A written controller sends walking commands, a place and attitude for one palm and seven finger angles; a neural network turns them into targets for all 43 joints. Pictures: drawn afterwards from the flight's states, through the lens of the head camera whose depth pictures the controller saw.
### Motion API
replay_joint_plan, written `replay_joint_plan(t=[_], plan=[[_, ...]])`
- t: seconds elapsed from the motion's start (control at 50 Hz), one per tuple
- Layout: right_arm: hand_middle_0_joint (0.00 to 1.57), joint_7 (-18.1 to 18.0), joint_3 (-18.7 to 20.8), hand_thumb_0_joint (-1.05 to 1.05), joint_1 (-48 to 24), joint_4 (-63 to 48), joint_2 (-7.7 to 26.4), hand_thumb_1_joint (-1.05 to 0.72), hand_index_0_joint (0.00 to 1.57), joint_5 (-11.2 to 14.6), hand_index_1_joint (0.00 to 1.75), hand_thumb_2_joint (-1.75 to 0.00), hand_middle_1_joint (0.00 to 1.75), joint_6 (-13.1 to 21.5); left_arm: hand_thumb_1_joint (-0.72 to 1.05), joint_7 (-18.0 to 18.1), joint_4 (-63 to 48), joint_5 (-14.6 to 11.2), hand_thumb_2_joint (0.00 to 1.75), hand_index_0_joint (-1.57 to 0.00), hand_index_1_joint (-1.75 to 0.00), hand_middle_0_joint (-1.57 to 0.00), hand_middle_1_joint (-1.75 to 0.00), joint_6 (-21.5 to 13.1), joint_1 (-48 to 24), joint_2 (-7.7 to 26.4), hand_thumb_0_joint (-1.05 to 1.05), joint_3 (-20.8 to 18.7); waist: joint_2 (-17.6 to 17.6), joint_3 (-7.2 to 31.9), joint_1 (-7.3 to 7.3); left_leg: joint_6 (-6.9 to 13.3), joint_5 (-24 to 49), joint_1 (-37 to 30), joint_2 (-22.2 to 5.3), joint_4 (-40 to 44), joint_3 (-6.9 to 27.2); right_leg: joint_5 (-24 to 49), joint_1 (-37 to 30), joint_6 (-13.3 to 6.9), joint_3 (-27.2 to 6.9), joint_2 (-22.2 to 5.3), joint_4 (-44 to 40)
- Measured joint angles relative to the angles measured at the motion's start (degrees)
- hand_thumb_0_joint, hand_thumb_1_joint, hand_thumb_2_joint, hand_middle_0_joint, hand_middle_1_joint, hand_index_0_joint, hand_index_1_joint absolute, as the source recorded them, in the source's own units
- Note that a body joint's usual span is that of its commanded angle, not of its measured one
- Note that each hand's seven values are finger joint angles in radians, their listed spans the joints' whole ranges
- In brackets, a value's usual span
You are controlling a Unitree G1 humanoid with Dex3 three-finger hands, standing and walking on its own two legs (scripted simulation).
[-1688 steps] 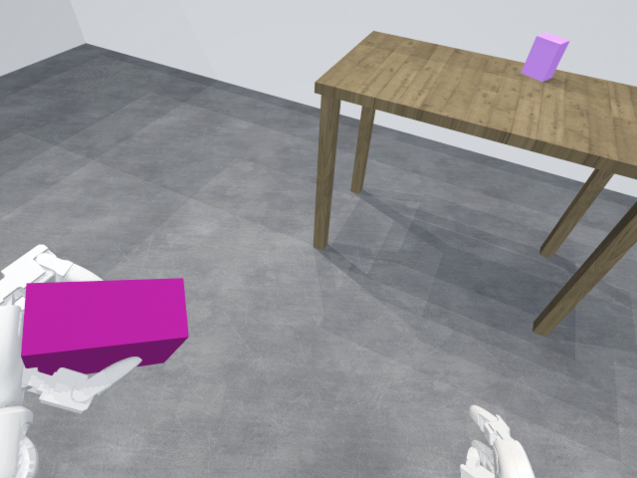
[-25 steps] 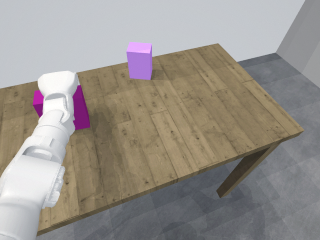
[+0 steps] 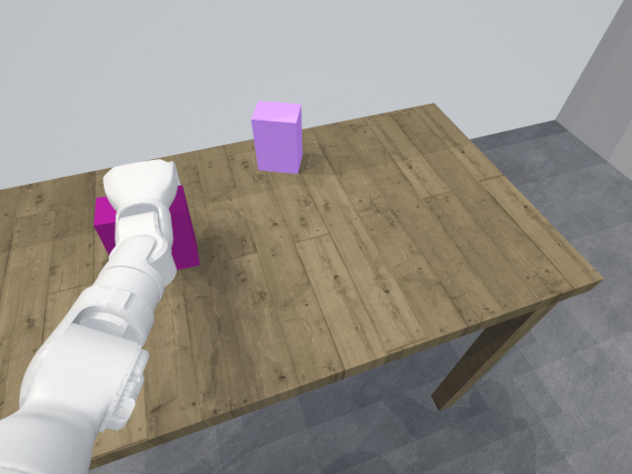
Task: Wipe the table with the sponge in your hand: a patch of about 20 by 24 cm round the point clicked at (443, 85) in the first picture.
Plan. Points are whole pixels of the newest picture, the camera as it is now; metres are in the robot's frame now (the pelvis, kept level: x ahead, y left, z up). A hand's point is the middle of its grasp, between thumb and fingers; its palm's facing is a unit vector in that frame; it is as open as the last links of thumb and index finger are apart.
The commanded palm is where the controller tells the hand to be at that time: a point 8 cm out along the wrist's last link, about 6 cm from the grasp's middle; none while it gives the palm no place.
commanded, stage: wipe back along the middle lane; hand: left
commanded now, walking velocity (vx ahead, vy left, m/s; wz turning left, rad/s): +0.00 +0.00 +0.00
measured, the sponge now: (155, 242) +0.43 +0.26 +0.02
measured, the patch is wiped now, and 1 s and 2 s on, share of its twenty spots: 0.40 0.50 0.55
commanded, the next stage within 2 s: slide across to the third lane in 1.54 s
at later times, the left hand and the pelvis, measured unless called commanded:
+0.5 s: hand (163, 243) +0.39 +0.22 +0.07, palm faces -0.01 -0.03 -1.00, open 9.9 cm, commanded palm +0.36 +0.20 +0.10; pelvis +0.00 -0.01 +0.00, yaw +0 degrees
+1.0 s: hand (168, 265) +0.36 +0.21 +0.07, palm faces +0.02 -0.04 -1.00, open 9.9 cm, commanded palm +0.31 +0.18 +0.10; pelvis +0.00 -0.01 +0.01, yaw +0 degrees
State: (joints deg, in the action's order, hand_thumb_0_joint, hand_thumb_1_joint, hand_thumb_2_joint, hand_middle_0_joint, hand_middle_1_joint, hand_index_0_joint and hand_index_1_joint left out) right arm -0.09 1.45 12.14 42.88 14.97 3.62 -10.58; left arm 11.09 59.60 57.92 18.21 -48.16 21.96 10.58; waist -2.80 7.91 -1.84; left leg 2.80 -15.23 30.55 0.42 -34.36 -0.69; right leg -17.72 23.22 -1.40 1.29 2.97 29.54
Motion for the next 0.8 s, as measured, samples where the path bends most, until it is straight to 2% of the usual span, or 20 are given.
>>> replay_joint_plan(t=[0.2, 0.32, 0.52, 0.66, 0.8], plan=[[0.20, 0.0, -0.4, 0.01, -0.9, -1.5, 0.5, -0.91, 0.19, 1.1, 0.30, -0.90, 0.30, -2.1, -0.48, 0.3, -8.5, -0.7, 1.08, -0.71, -1.44, -0.71, -1.43, 2.0, 7.1, -1.7, -0.01, 0.7, -0.3, 0.0, 1.33, -0.3, 0.0, -2.9, 0.0, 1.1, -0.2, -0.1, -2.7, -0.3, -0.2, 0.1, -0.8], [0.20, -0.2, -0.8, 0.01, -2.8, -2.5, 0.3, -0.91, 0.19, 1.5, 0.30, -0.90, 0.30, -2.6, -0.47, 0.2, -11.4, -0.8, 1.07, -0.71, -1.44, -0.71, -1.43, 4.2, 8.8, -3.2, -0.01, 2.2, -0.2, -0.1, 2.03, -0.4, 0.4, -3.7, 0.2, 1.6, 0.0, -0.1, -3.4, -0.4, -0.1, -0.1, -0.8], [0.20, -0.2, -1.7, 0.01, -4.6, -4.2, -0.1, -0.91, 0.19, 2.1, 0.30, -0.90, 0.30, -2.9, -0.47, 0.1, -18.2, -1.1, 1.07, -0.70, -1.44, -0.70, -1.43, 6.0, 14.7, -5.1, -0.02, 3.6, -0.1, 0.2, 3.24, -0.4, 0.4, -6.1, 0.4, 2.2, 0.0, -0.4, -5.5, -0.5, -0.1, -0.4, -0.9], [0.20, -0.6, -2.4, 0.01, -6.2, -4.7, -0.4, -0.91, 0.20, 2.3, 0.30, -0.90, 0.30, -3.2, -0.47, -0.5, -19.8, -0.8, 1.07, -0.70, -1.44, -0.71, -1.43, 7.8, 15.3, -5.7, -0.02, 4.8, 0.0, -0.6, 3.48, -0.4, 0.9, -6.9, 0.6, 2.7, 0.1, -0.2, -6.2, -0.5, 0.0, -0.6, -0.9], [0.20, -0.4, -2.5, 0.01, -5.6, -5.1, -0.4, -0.91, 0.19, 2.4, 0.30, -0.90, 0.30, -3.2, -0.47, -0.7, -23.5, -1.0, 1.07, -0.70, -1.44, -0.71, -1.43, 8.0, 18.6, -5.7, -0.01, 5.1, -0.4, -0.3, 3.80, -0.4, 0.7, -7.8, 0.6, 3.0, -0.2, -0.3, -6.9, -0.5, -0.3, -0.6, -1.0]])
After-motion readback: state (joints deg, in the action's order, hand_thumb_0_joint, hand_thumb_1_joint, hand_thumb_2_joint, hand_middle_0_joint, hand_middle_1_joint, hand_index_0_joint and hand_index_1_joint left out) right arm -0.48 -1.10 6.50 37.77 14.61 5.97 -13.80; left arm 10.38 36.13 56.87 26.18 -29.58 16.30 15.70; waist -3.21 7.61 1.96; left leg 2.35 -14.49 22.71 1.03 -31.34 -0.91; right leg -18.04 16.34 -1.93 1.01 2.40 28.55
